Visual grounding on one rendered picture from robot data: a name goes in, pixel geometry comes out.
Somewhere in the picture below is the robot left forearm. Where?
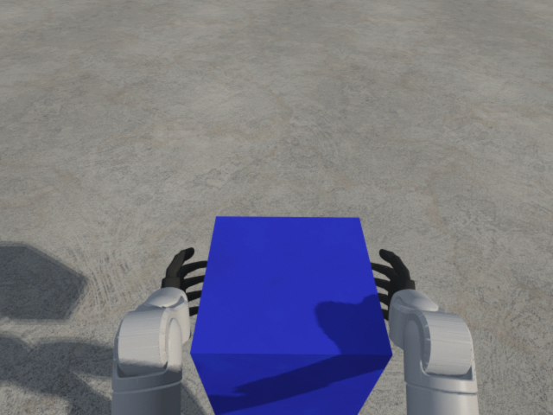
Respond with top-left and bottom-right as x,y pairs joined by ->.
111,287 -> 191,415

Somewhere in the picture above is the carton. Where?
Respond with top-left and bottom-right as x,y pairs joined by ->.
190,216 -> 393,415

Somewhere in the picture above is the right robot hand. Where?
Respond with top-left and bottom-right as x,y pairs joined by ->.
370,249 -> 416,322

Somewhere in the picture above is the robot right forearm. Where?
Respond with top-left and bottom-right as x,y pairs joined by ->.
388,289 -> 479,415

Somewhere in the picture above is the left robot hand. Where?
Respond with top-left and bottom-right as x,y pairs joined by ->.
161,247 -> 207,316

